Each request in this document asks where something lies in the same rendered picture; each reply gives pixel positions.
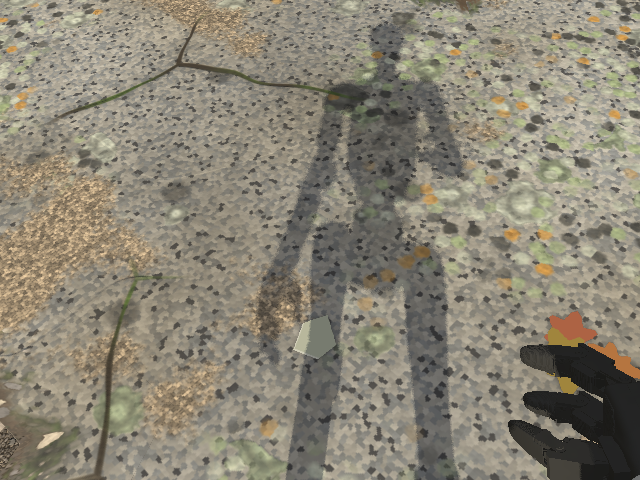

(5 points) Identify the right robot hand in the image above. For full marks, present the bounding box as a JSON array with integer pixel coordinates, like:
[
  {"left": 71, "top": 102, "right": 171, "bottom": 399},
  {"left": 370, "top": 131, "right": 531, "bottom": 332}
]
[{"left": 508, "top": 343, "right": 640, "bottom": 480}]

